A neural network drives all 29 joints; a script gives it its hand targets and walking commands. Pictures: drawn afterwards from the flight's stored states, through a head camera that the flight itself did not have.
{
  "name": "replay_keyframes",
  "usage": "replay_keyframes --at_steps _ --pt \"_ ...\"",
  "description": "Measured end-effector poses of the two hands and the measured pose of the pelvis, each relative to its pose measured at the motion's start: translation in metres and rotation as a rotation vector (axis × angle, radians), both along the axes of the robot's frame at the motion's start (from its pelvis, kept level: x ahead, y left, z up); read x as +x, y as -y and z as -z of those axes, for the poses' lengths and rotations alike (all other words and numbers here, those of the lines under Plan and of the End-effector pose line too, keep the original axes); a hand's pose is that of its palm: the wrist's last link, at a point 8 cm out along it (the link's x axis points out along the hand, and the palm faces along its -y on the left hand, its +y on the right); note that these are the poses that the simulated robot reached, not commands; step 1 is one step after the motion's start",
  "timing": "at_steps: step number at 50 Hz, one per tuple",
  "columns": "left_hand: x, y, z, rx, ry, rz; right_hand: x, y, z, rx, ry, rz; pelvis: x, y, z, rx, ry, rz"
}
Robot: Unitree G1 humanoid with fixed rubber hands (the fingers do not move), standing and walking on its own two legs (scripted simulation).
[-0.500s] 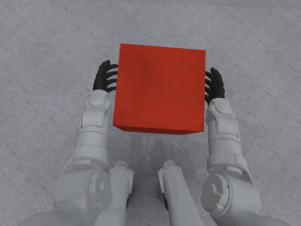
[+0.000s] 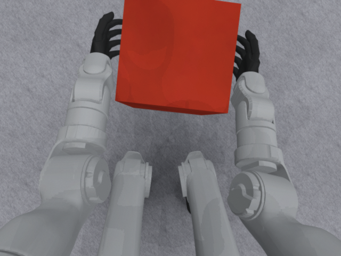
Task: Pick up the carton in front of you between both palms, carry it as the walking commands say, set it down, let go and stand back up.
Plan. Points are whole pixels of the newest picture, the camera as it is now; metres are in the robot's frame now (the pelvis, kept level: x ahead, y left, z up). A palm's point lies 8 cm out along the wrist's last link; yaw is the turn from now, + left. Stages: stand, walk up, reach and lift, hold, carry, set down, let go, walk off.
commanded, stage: set down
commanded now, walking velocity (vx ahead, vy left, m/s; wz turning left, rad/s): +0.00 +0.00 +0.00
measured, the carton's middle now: (173, 68) +0.51 -0.02 -0.19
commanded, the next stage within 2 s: none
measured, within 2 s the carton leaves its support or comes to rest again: rests again in 0.84 s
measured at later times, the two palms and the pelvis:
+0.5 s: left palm (115, 62) +0.54 +0.14 -0.26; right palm (222, 81) +0.49 -0.16 -0.26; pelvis -0.01 +0.01 -0.09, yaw -1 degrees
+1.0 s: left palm (118, 65) +0.54 +0.13 -0.28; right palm (221, 83) +0.49 -0.17 -0.28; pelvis -0.01 +0.01 -0.11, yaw -2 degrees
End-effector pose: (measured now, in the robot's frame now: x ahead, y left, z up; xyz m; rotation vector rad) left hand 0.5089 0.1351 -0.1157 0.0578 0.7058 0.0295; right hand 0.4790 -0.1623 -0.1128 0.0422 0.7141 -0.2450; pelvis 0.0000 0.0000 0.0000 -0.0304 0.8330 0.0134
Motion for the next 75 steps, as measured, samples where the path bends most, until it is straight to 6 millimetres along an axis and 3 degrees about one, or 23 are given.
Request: replay_keyframes --at_steps 12,20,25,35,43,75 --pt "0.023 0.002 0.075 0.025 -0.008 0.035 0.014 0.001 0.081 -0.004 -0.009 0.007 -0.015 -0.004 0.056 -0.005 0.038 0.006" --pt "0.032 0.002 0.128 0.042 -0.038 0.065 0.019 0.002 0.133 0.003 -0.037 0.023 -0.014 -0.006 0.084 -0.009 0.095 0.022" --pt "0.03 0.0 0.143 0.044 -0.059 0.064 0.014 -0.001 0.15 0.0 -0.058 0.016 -0.008 -0.006 0.093 0.0 0.115 0.025" --pt "0.041 0.004 0.143 0.037 -0.046 0.054 0.024 0.003 0.154 0.017 -0.039 0.02 -0.006 -0.007 0.103 -0.002 0.142 0.02" --pt "0.026 0.006 0.167 0.024 -0.091 0.064 0.01 0.008 0.171 0.01 -0.083 0.006 -0.004 -0.004 0.104 0.001 0.144 0.03" --pt "0.032 -0.002 0.171 0.0 -0.057 0.105 0.019 0.007 0.175 0.017 -0.055 -0.081 -0.015 -0.01 0.117 -0.008 0.229 0.026"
